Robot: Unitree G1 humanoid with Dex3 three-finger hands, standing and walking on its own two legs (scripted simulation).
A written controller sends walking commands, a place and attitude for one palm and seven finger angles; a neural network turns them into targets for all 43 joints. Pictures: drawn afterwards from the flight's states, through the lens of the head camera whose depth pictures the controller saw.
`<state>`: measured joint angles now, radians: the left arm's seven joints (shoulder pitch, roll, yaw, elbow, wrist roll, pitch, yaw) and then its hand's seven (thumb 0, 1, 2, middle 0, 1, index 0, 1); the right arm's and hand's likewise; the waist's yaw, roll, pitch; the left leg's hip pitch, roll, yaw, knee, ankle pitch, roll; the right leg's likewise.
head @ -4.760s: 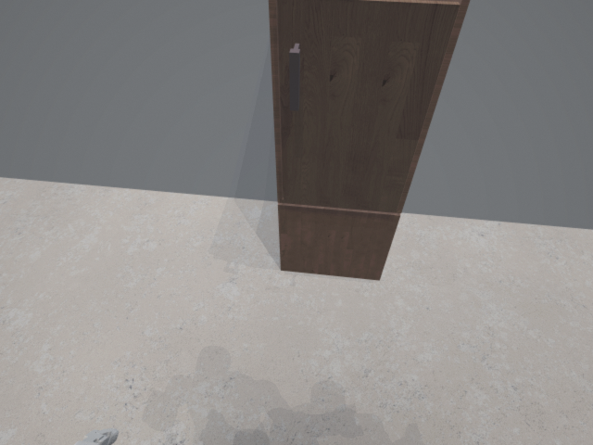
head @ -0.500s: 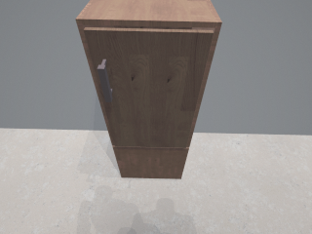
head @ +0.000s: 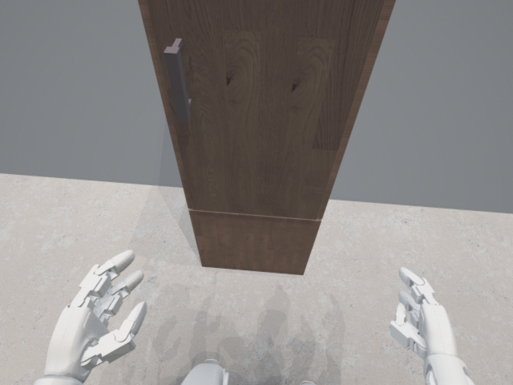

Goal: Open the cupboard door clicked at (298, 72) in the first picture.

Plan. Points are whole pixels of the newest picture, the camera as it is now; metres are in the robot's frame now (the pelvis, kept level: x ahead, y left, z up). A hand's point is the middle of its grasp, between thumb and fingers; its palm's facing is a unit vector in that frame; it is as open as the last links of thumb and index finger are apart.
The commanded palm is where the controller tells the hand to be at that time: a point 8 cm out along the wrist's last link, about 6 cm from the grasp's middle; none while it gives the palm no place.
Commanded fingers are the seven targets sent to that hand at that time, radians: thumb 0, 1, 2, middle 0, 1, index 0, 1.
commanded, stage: raise the hand with hooked fingers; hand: left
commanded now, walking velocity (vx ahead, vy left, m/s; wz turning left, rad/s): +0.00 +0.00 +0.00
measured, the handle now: (181, 81) +0.58 +0.20 +0.16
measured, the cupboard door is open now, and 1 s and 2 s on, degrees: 0 0 0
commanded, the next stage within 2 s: move the hooked fingers beside the handle in 1.68 s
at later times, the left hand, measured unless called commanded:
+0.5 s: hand (90, 271) +0.23 +0.24 +0.10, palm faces +0.03 -1.00 -0.06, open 11.6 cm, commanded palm +0.21 +0.29 +0.11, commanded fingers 0.00 -0.20 0.43 -0.28 -1.00 -0.28 -1.00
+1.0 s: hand (45, 212) +0.28 +0.29 +0.16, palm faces +0.06 -1.00 -0.05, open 13.9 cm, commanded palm +0.25 +0.34 +0.16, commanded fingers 0.00 -0.50 0.30 -0.30 -1.20 -0.30 -1.20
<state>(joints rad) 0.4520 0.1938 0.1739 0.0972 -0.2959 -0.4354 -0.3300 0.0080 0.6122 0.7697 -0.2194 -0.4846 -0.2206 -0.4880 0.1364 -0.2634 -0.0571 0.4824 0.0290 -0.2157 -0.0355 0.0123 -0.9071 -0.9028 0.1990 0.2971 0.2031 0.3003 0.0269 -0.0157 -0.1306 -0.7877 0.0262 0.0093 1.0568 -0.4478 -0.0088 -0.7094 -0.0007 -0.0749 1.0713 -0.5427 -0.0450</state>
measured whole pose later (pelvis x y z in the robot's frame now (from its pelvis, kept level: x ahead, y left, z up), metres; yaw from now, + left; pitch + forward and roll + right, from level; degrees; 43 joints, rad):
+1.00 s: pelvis +0.01 +0.03 +0.05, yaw +1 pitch +3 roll -2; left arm 0.01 0.39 0.37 0.23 -0.35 -0.13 -0.41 -0.01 -0.47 0.31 -0.29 -1.18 -0.29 -1.18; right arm 0.24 -0.25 0.07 0.58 0.06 -0.23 -0.10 0.01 -0.90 -0.90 0.20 0.30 0.21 0.30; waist 0.03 0.04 -0.05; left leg -0.46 0.01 0.01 0.72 -0.31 0.03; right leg -0.35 0.00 -0.08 0.68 -0.37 -0.01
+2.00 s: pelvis +0.00 +0.01 +0.06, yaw +1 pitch +2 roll -1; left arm -0.23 0.43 0.40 0.47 -0.32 -0.11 -0.45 -0.01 -0.50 0.30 -0.30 -1.20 -0.30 -1.20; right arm 0.26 -0.28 0.06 0.61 0.07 -0.20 -0.12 0.01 -0.90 -0.90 0.20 0.30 0.21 0.30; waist 0.01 0.04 -0.03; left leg -0.41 0.02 0.00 0.65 -0.27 0.01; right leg -0.32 0.01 -0.08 0.63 -0.34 -0.03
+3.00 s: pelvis +0.01 +0.03 +0.05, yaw -2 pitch +11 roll -2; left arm -0.78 0.59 0.43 1.09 -0.18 -0.25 -0.41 -0.01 -0.50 0.30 -0.29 -1.20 -0.30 -1.20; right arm 0.38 -0.30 0.04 0.64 0.04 -0.03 -0.07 0.01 -0.90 -0.90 0.20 0.30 0.21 0.30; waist -0.10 0.01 -0.06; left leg -0.63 0.03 0.03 0.77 -0.32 0.03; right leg -0.54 0.02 -0.05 0.72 -0.36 -0.01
